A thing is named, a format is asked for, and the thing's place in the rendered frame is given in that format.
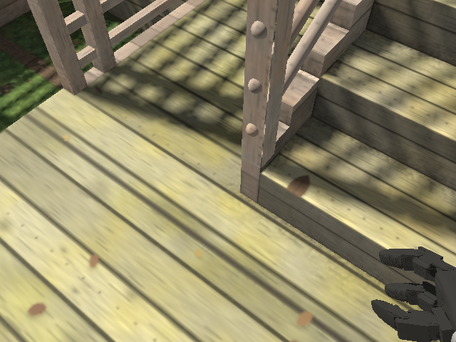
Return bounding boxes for stairs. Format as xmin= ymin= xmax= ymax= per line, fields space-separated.
xmin=257 ymin=0 xmax=456 ymax=306

